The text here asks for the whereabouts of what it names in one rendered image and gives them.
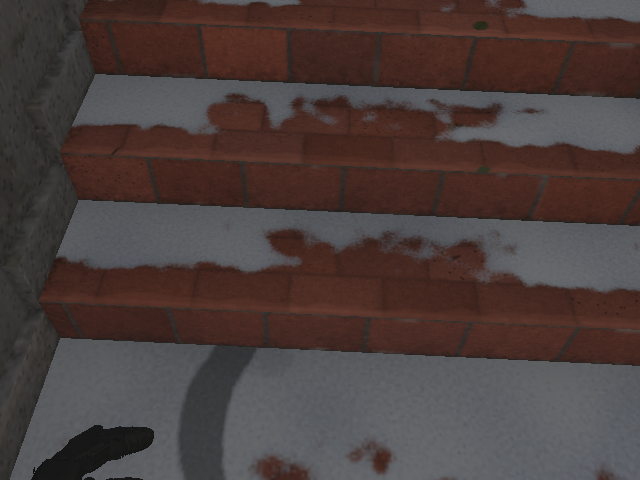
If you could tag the robot left hand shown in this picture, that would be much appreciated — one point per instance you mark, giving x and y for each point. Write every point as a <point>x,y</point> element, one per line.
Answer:
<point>91,449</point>

